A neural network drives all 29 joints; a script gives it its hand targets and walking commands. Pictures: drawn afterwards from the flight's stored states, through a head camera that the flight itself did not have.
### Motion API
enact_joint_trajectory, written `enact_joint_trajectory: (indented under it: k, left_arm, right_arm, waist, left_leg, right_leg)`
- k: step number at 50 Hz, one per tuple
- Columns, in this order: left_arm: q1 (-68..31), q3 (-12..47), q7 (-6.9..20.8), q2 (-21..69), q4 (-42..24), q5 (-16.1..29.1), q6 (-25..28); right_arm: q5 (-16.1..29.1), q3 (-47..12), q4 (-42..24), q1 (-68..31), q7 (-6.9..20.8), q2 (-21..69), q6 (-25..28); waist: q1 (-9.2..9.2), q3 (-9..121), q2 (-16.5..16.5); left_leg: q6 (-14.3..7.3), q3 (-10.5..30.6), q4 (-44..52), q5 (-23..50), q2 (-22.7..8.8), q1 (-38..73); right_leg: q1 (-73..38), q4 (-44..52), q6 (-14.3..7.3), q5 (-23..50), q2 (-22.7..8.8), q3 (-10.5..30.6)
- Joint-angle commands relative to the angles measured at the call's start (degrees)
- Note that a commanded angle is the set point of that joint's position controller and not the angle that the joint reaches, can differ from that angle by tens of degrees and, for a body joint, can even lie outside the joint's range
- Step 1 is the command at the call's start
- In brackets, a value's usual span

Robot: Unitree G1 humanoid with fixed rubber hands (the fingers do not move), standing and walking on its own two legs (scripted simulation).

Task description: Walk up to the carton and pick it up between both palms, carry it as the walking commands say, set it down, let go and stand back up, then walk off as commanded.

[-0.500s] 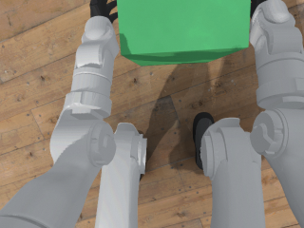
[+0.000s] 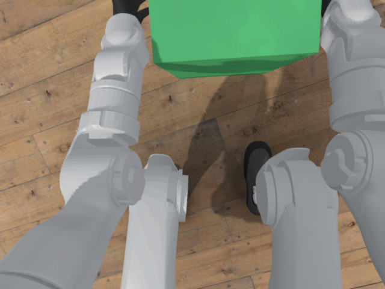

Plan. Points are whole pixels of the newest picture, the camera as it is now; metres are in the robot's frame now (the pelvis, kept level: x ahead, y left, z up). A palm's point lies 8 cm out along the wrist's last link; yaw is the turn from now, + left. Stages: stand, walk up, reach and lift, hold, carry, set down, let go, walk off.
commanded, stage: set down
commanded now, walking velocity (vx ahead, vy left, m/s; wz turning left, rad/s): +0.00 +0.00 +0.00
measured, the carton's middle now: (224, 6) +0.57 -0.08 -0.24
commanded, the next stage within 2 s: none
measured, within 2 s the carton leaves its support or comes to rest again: neither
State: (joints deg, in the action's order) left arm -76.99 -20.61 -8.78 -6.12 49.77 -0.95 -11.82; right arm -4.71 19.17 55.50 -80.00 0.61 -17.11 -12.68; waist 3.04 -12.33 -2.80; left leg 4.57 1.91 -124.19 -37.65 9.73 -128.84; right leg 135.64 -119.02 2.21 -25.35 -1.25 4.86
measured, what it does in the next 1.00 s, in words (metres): stands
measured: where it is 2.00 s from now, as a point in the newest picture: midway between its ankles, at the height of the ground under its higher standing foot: (211, 201)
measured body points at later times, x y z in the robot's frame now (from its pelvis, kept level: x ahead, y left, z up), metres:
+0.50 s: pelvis +0.00 +0.00 +0.00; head +0.36 -0.04 +0.26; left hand +0.56 +0.08 -0.16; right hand +0.54 -0.23 -0.16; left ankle +0.09 +0.12 -0.35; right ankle +0.13 -0.14 -0.35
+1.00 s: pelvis +0.00 +0.00 +0.01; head +0.37 -0.05 +0.25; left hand +0.56 +0.10 -0.17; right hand +0.53 -0.26 -0.18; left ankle +0.09 +0.12 -0.35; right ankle +0.13 -0.14 -0.35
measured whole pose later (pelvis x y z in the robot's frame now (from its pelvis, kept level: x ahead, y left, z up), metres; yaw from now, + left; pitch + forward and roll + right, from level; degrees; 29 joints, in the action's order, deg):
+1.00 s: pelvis +0.00 +0.00 +0.01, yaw +0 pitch +39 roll +3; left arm -80.2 -10.3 -8.7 -13.5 58.0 7.9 -5.3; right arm 5.1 11.1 65.9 -82.3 -3.3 -23.6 -2.6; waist 2.4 -19.2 -3.0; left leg 4.6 1.3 -123.4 -38.3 8.8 -124.2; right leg 131.7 -118.6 2.6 -25.5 -0.4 5.5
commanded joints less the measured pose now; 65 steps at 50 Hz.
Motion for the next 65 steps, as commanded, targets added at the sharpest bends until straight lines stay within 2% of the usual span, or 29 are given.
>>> enact_joint_trajectory:
  k: [1, 19, 31, 35, 39, 41, 44, 49, 57, 61, 65]
  left_arm:
    - [-33.49, 21.84, 14.88, 48.06, -2.6, 3.77, 0.4]
    - [-30.47, 17.47, 15.29, 43.41, 0.46, 0.51, -0.03]
    - [-27.34, 13.13, 13.24, 33.95, 1.64, -1.59, 0.9]
    - [-23.81, 9.8, 10.64, 23.18, 2.48, -2.46, 2.07]
    - [-17.47, 5.31, 4.3, -0.11, 2.18, -1.62, 4.42]
    - [-15.41, 5.93, 1.2, -8.99, 1.79, 1.57, 5.71]
    - [-16.21, 8.4, 0.03, -11.31, 2.22, 6.41, 6.77]
    - [-15.96, 10.86, -0.11, -13.84, 2.58, 10.09, 7.93]
    - [-14.67, 11.95, 0.62, -13.76, 2.78, 9.93, 8.06]
    - [-15.45, 11.78, 0.42, -14.41, 0.55, 9.57, 7.8]
    - [-16.04, 12.09, -0.22, -14.97, -3.35, 9.98, 7.09]
  right_arm:
    - [3.82, -16.99, -0.79, -24.56, 14.61, 47.71, 0.44]
    - [0.67, -13.6, 2.22, -21.89, 15.06, 44.16, -0.12]
    - [-0.82, -10.21, 3.51, -20.6, 12.79, 34.31, 1.65]
    - [-1.68, -6.91, 4.5, -18.32, 9.62, 23.39, 3.44]
    - [-1.43, -2.07, 5.42, -14.17, 2.03, -0.48, 6.78]
    - [1.4, -2.35, 4.33, -14.25, -1.91, -9.4, 8.91]
    - [6.47, -5.62, 3.39, -18.29, -4.01, -12.15, 10.75]
    - [11.44, -8.94, 4.04, -19.53, -4.15, -13.51, 11.71]
    - [12.66, -8.17, 8.85, -15.79, -2.34, -14.87, 11.75]
    - [12.54, -7.01, 7.57, -15.99, -2.24, -16.76, 11.84]
    - [12.98, -6.68, 2.94, -16.69, -2.43, -18.4, 11.37]
  waist:
    - [3.62, 58.46, -1.23]
    - [2.89, 50.74, -1.2]
    - [1.77, 50.54, -0.7]
    - [1.13, 51.29, 0.18]
    - [1.57, 53.39, 2.09]
    - [1.69, 56.0, 3.09]
    - [1.41, 61.03, 4.31]
    - [0.47, 65.01, 5.94]
    - [0.83, 61.17, 2.76]
    - [1.3, 63.48, 1.65]
    - [1.29, 70.53, 1.6]
  left_leg:
    - [-2.12, -6.68, 13.79, 12.2, 0.46, 17.03]
    - [-2.1, -6.53, 13.93, 8.65, 0.09, 14.44]
    - [-1.41, -6.63, 14.23, 7.83, -0.47, 16.29]
    - [-0.66, -6.95, 14.17, 8.06, -0.87, 17.89]
    - [0.37, -7.56, 14.37, 9.72, -1.6, 21.2]
    - [0.51, -7.67, 14.2, 11.43, -1.89, 22.08]
    - [0.53, -7.86, 13.63, 14.62, -2.43, 20.8]
    - [0.45, -7.68, 13.69, 15.85, -3.54, 17.95]
    - [0.54, -6.81, 14.34, 14.24, -4.4, 17.89]
    - [0.67, -6.7, 14.62, 14.32, -4.38, 20.53]
    - [0.83, -7.16, 15.29, 15.61, -4.13, 24.98]
  right_leg:
    - [-41.43, 4.02, -2.72, 13.31, 3.95, -8.15]
    - [-40.07, 4.33, -2.68, 9.77, 3.77, -7.27]
    - [-41.39, 4.24, -1.84, 8.3, 3.26, -7.22]
    - [-43.18, 4.22, -1.16, 8.02, 2.81, -7.32]
    - [-47.54, 5.1, -0.51, 9.34, 1.97, -7.7]
    - [-50.57, 5.19, -0.4, 11.46, 1.66, -7.61]
    - [-55.71, 4.04, -0.49, 16.99, 1.12, -6.83]
    - [-59.16, 3.25, -0.75, 22.08, 0.35, -5.32]
    - [-51.87, 3.9, -1.31, 18.94, -0.37, -5.17]
    - [-51.46, 4.19, -1.51, 18.31, -0.36, -5.67]
    - [-55.34, 4.72, -1.51, 19.4, -0.12, -6.59]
